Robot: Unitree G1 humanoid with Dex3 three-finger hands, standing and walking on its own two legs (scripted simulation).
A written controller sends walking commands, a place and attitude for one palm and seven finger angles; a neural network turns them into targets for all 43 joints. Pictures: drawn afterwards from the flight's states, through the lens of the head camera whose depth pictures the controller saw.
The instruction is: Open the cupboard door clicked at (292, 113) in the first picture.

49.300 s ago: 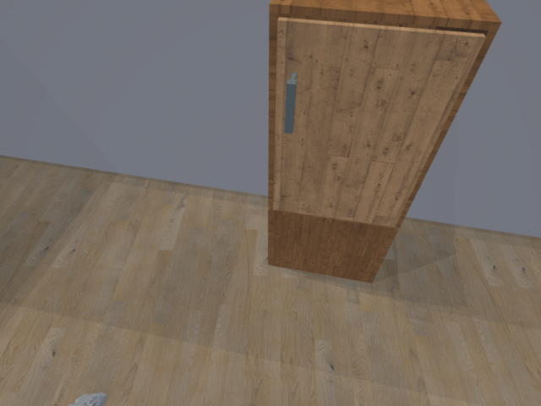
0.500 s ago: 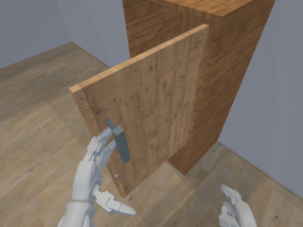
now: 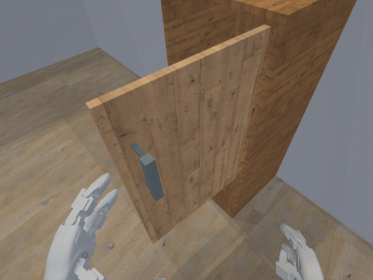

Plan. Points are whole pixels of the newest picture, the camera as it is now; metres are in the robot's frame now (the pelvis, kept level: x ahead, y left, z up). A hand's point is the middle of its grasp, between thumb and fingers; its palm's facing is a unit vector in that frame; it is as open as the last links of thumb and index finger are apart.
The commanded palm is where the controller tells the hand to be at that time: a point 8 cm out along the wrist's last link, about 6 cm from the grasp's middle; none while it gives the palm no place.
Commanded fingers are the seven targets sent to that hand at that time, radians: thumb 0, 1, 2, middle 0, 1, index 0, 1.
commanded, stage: draw the hand back to the body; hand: left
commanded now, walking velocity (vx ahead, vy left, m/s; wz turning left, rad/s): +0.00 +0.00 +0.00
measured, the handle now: (147, 172) +0.30 +0.11 +0.11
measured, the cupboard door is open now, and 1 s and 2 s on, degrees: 87 87 87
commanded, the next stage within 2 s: step back with the hand held close in 1.66 s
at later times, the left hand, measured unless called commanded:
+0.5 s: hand (79, 233) +0.17 +0.18 +0.13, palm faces -0.01 -1.00 -0.06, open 16.4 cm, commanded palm +0.13 +0.24 +0.15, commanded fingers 0.00 -0.43 0.33 -0.15 -0.30 -0.15 -0.30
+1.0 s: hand (32, 198) +0.20 +0.26 +0.17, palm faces +0.31 -0.88 -0.37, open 12.5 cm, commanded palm +0.16 +0.30 +0.19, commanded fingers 0.00 0.44 0.70 -0.18 -0.30 -0.18 -0.30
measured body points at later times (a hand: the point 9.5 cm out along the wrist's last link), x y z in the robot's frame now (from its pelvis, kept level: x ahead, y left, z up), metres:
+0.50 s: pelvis -0.01 +0.02 +0.01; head -0.02 +0.01 +0.46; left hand +0.16 +0.23 +0.14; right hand +0.17 -0.20 -0.05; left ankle +0.02 +0.14 -0.69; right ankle -0.03 -0.09 -0.69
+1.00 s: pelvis +0.02 +0.04 +0.05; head +0.01 +0.02 +0.50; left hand +0.18 +0.30 +0.19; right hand +0.20 -0.18 -0.03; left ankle +0.02 +0.14 -0.69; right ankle -0.03 -0.09 -0.69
